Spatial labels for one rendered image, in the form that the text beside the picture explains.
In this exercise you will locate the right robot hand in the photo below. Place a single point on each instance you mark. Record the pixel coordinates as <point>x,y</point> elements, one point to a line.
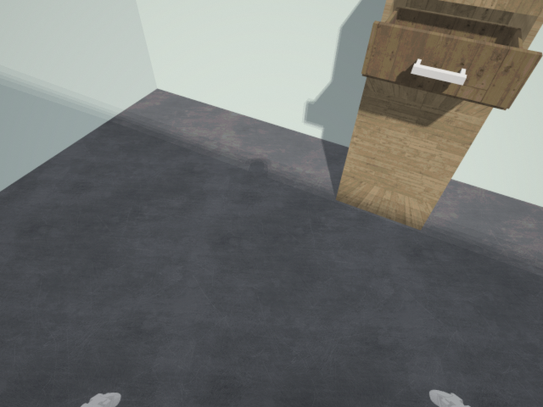
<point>443,399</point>

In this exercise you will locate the drawer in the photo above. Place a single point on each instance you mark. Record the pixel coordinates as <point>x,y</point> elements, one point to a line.
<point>496,64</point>

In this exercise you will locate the cabinet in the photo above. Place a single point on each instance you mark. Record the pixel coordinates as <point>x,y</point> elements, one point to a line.
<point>407,143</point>

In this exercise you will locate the handle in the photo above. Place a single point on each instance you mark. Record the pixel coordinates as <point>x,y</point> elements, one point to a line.
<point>439,74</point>

